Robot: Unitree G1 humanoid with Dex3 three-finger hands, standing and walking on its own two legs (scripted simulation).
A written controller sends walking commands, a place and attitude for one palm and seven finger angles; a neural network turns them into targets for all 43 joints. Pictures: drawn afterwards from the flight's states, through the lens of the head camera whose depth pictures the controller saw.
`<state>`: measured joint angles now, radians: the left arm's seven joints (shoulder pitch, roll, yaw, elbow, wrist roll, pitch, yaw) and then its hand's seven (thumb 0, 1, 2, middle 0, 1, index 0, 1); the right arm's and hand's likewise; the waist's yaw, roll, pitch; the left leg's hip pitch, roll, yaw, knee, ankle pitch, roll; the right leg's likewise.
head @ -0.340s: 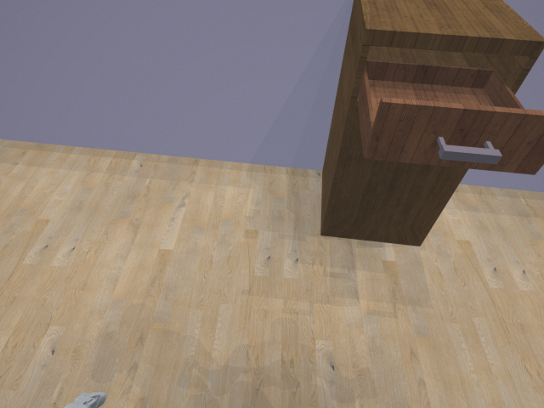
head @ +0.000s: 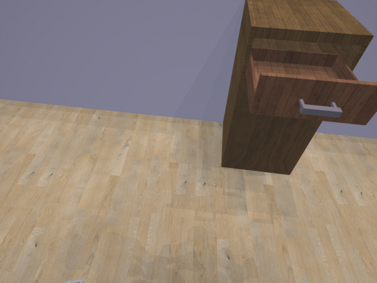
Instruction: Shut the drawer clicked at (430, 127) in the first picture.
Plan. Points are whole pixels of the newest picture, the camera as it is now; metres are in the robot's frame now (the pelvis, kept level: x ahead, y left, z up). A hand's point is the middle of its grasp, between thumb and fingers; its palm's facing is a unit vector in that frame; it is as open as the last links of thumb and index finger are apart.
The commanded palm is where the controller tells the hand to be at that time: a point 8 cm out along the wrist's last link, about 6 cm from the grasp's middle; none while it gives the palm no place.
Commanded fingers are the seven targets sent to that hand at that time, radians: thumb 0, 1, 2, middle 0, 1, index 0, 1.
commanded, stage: stand and wait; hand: left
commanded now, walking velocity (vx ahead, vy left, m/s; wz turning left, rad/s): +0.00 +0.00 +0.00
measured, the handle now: (318, 106) +0.66 -0.39 +0.02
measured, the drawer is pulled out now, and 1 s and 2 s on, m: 0.28 0.28 0.28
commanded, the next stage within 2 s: look at it before walking up in 0.48 s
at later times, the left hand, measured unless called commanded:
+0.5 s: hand out of the picture +0.06 +0.24 -0.15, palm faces -0.03 -0.94 -0.35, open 7.4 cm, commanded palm none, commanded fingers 0.00 0.90 0.90 -0.20 -0.30 -0.20 -0.30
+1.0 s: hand out of the picture +0.06 +0.23 -0.15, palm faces -0.04 -0.94 -0.34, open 7.4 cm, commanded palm none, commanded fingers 0.00 0.90 0.90 -0.20 -0.30 -0.20 -0.30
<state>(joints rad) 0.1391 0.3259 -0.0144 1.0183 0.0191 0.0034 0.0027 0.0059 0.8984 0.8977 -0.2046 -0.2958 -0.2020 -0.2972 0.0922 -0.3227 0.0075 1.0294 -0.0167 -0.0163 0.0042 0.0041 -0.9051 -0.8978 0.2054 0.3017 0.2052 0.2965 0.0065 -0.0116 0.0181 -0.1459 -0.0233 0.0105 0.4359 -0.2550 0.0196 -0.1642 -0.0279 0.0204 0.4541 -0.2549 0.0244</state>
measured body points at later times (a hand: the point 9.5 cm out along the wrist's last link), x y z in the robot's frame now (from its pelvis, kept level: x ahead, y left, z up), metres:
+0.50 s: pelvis -0.02 -0.01 +0.00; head -0.02 -0.01 +0.45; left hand +0.06 +0.29 -0.13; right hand +0.05 -0.31 -0.13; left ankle -0.01 +0.11 -0.74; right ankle -0.01 -0.14 -0.74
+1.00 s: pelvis -0.01 -0.01 +0.00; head -0.01 -0.02 +0.45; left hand +0.06 +0.28 -0.13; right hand +0.06 -0.31 -0.13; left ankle -0.01 +0.11 -0.74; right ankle -0.01 -0.14 -0.74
